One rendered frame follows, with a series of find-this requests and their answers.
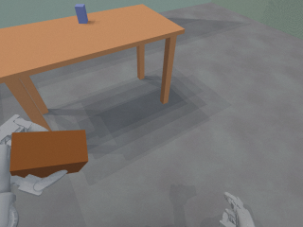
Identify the robot left hand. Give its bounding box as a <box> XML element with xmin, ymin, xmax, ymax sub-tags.
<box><xmin>0</xmin><ymin>114</ymin><xmax>68</xmax><ymax>197</ymax></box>

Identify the robot right hand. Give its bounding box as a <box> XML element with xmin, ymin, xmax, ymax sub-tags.
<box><xmin>220</xmin><ymin>192</ymin><xmax>256</xmax><ymax>227</ymax></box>

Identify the left robot forearm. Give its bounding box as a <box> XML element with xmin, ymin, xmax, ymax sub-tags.
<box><xmin>0</xmin><ymin>192</ymin><xmax>19</xmax><ymax>227</ymax></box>

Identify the table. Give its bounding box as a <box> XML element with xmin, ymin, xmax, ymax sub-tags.
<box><xmin>0</xmin><ymin>4</ymin><xmax>185</xmax><ymax>131</ymax></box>

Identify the sponge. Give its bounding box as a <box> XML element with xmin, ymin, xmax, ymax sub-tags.
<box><xmin>9</xmin><ymin>130</ymin><xmax>89</xmax><ymax>178</ymax></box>

